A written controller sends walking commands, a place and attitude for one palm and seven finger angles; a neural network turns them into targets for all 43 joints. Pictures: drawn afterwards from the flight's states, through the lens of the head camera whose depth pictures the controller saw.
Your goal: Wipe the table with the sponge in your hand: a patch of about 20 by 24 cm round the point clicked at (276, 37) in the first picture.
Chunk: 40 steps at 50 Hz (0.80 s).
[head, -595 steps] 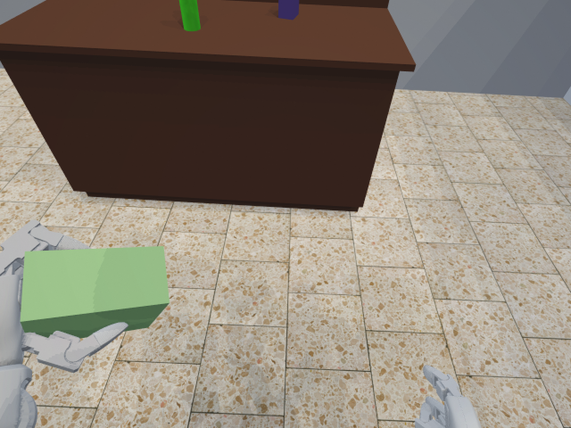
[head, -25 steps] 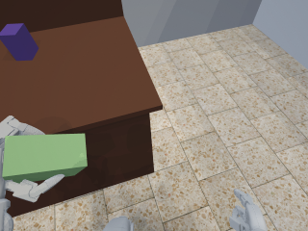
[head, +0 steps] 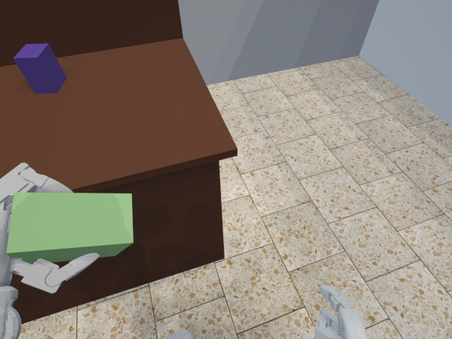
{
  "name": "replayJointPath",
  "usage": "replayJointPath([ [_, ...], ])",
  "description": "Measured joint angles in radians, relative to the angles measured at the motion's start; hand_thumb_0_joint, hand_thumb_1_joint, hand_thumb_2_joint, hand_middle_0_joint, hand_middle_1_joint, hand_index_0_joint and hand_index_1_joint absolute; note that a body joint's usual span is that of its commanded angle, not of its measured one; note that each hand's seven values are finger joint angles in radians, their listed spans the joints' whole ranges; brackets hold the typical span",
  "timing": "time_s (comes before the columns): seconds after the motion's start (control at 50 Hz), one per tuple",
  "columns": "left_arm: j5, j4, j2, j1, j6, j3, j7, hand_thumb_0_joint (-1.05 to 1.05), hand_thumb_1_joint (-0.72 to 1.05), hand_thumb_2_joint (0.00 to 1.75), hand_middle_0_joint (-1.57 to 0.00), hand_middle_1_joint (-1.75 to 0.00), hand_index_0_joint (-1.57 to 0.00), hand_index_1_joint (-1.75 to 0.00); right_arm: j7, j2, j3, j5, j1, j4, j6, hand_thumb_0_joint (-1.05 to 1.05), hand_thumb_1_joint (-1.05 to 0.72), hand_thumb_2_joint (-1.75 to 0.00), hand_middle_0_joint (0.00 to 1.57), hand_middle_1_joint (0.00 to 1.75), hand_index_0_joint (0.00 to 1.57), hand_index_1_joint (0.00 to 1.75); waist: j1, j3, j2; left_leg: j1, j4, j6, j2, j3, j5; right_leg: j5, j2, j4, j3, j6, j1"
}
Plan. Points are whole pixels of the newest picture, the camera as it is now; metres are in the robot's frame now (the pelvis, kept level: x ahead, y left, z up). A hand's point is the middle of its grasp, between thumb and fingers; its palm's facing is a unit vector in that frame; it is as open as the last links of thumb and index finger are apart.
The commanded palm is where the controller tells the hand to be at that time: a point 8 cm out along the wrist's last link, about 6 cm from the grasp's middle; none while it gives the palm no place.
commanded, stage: come to a stop and stand still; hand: left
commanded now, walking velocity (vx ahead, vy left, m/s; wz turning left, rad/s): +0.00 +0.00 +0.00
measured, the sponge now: (91, 229) +0.22 +0.19 +0.15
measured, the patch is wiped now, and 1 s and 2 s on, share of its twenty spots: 0.00 0.00 0.00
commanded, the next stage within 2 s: look again from close up in 1.44 s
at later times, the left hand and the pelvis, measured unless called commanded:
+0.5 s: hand (37, 274) +0.16 +0.22 +0.17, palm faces +0.40 -0.82 -0.40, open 10.5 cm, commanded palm +0.11 +0.27 +0.18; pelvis -0.05 -0.01 +0.00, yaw +0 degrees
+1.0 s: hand (32, 265) +0.17 +0.24 +0.16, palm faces +0.38 -0.83 -0.40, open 10.4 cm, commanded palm +0.12 +0.28 +0.18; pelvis -0.04 +0.00 +0.01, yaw +0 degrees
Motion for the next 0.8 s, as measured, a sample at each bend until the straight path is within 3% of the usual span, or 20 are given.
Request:
replayJointPath([
  [0.08, -0.007, 0.033, -0.008, 0.029, 0.005, 0.01, 0.005, -0.01, -0.52, 1.0, -0.68, -1.37, -0.69, -1.37, -0.02, -0.036, -0.013, 0.002, 0.028, 0.032, 0.024, 0.01, -0.9, -0.89, 0.2, 0.3, 0.2, 0.3, -0.011, -0.045, -0.012, 0.009, 0.111, 0.004, -0.047, -0.004, -0.051, 0.017, -0.009, -0.026, 0.01, -0.006, -0.007],
  [0.18, 0.0, 0.062, -0.01, -0.001, -0.007, 0.008, 0.017, -0.01, -0.52, 1.0, -0.68, -1.37, -0.69, -1.37, -0.045, -0.081, -0.035, 0.001, 0.055, 0.045, 0.02, 0.01, -0.9, -0.89, 0.2, 0.3, 0.2, 0.3, -0.023, -0.06, -0.01, 0.138, -0.102, 0.02, -0.05, 0.006, 0.042, 0.031, 0.005, -0.035, -0.027, -0.006, -0.015],
  [0.24, 0.004, 0.076, -0.009, -0.014, -0.009, 0.009, 0.024, -0.01, -0.52, 1.0, -0.68, -1.37, -0.69, -1.37, -0.052, -0.074, -0.04, 0.002, 0.044, 0.045, 0.023, 0.01, -0.9, -0.89, 0.2, 0.3, 0.2, 0.3, -0.006, -0.043, -0.052, 0.163, -0.14, 0.033, -0.062, 0.025, 0.055, 0.046, -0.006, -0.043, -0.011, 0.0, -0.009],
  [0.32, 0.016, 0.069, -0.005, -0.002, -0.013, 0.001, 0.025, -0.01, -0.52, 1.0, -0.68, -1.37, -0.69, -1.37, -0.054, -0.066, -0.033, -0.005, 0.036, 0.005, 0.003, 0.01, -0.9, -0.9, 0.2, 0.3, 0.19, 0.3, -0.004, -0.041, -0.059, 0.151, -0.15, 0.031, -0.057, 0.03, 0.076, 0.068, -0.002, -0.055, -0.006, 0.019, -0.021],
  [0.46, 0.019, 0.067, -0.018, -0.007, -0.03, -0.017, 0.021, -0.01, -0.52, 1.0, -0.68, -1.37, -0.7, -1.37, -0.038, -0.05, -0.019, -0.007, 0.012, -0.002, -0.012, 0.01, -0.9, -0.89, 0.2, 0.3, 0.2, 0.3, 0.012, -0.051, -0.022, 0.107, -0.111, 0.028, -0.049, 0.012, 0.037, 0.106, 0.016, -0.082, -0.013, -0.021, -0.037],
  [0.52, 0.015, 0.085, -0.025, -0.01, -0.019, -0.021, 0.022, -0.01, -0.52, 1.0, -0.68, -1.37, -0.7, -1.37, -0.033, -0.046, -0.014, -0.007, 0.012, 0.007, 0.0, 0.01, -0.9, -0.89, 0.2, 0.3, 0.2, 0.3, 0.011, -0.06, -0.009, 0.095, -0.093, 0.033, -0.058, -0.011, 0.009, 0.117, 0.021, -0.093, -0.014, -0.023, -0.037],
  [0.66, 0.015, 0.119, -0.029, -0.027, 0.009, -0.034, 0.023, -0.01, -0.52, 1.0, -0.68, -1.37, -0.7, -1.37, -0.039, -0.04, 0.001, -0.007, 0.036, 0.024, 0.018, 0.01, -0.9, -0.89, 0.2, 0.3, 0.2, 0.3, 0.006, -0.054, -0.022, 0.125, -0.137, 0.035, -0.065, -0.015, 0.1, 0.114, 0.018, -0.101, -0.011, -0.003, -0.018],
  [0.8, 0.026, 0.081, -0.008, -0.027, -0.01, -0.017, 0.028, -0.01, -0.52, 1.0, -0.68, -1.37, -0.7, -1.37, -0.04, -0.043, 0.001, -0.011, 0.054, 0.009, 0.001, 0.01, -0.9, -0.89, 0.2, 0.3, 0.2, 0.3, 0.001, -0.031, -0.038, 0.131, -0.171, 0.044, -0.079, -0.009, 0.116, 0.146, 0.01, -0.127, 0.004, 0.012, -0.018],
])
